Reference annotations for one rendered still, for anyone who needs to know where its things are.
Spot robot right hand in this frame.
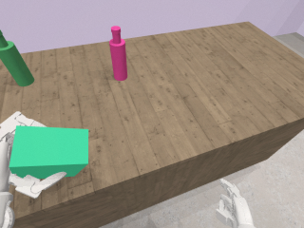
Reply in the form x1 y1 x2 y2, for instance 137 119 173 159
216 179 255 228

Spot table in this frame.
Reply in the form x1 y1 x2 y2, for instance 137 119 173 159
0 21 304 228

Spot robot left forearm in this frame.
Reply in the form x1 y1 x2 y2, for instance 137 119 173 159
0 192 15 228

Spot sponge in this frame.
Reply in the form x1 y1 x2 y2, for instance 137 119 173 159
9 125 88 179

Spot robot left hand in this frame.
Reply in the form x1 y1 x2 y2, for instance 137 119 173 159
0 111 67 199

